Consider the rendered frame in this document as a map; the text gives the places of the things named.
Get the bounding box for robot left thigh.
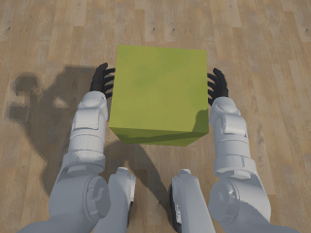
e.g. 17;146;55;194
92;172;136;233

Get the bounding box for robot right upper arm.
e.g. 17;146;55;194
207;179;300;233

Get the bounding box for left robot hand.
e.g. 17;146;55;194
89;62;116;99

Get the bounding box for right robot forearm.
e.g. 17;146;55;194
209;96;271;212

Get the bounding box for right robot hand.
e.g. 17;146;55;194
207;68;228;107

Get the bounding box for left robot forearm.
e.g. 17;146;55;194
49;90;109;213

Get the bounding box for right robot foot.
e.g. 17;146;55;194
169;186;182;233

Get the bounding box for carton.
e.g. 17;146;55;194
108;45;209;147

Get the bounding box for robot left upper arm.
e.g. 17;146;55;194
17;174;112;233

